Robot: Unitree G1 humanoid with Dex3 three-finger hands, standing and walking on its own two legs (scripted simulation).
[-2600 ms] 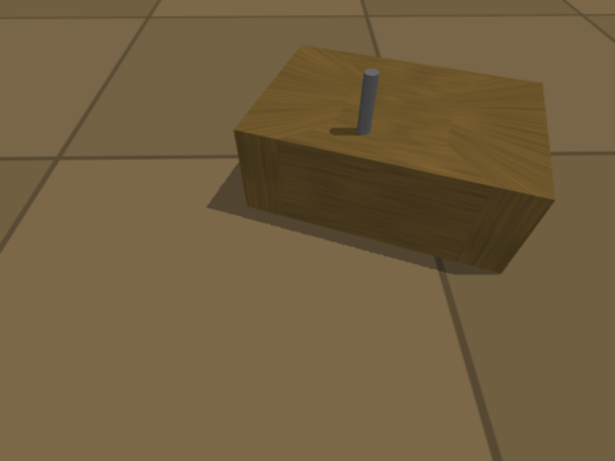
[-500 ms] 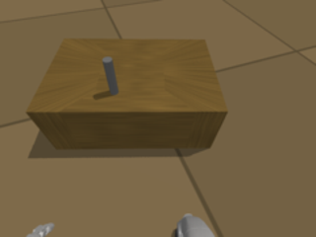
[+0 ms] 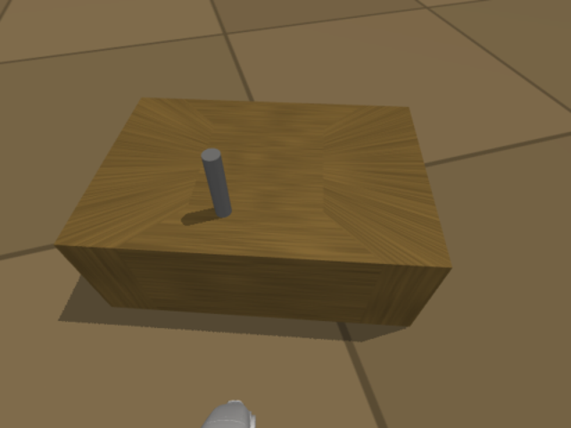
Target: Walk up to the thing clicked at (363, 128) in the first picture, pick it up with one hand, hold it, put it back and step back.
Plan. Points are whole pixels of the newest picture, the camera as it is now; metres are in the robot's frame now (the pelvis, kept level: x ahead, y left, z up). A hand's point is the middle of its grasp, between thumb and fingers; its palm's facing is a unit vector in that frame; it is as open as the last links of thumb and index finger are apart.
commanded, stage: walk up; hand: left
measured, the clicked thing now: (217, 185) +0.73 +0.24 -0.23
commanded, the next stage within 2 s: stand in 1.98 s
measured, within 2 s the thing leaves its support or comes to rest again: neither
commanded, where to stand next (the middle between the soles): +0.25 +0.03 m, yaw +0 degrees
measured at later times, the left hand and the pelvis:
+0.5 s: hand (137, 372) +0.21 +0.27 -0.14, palm faces -0.03 -0.90 -0.43, open 7.4 cm; pelvis +0.14 +0.00 -0.02, yaw +0 degrees
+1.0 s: hand (138, 350) +0.25 +0.29 -0.15, palm faces +0.02 -0.94 -0.34, open 7.4 cm; pelvis +0.18 +0.02 +0.00, yaw +2 degrees
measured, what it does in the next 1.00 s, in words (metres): walks ahead: left foot, then right foot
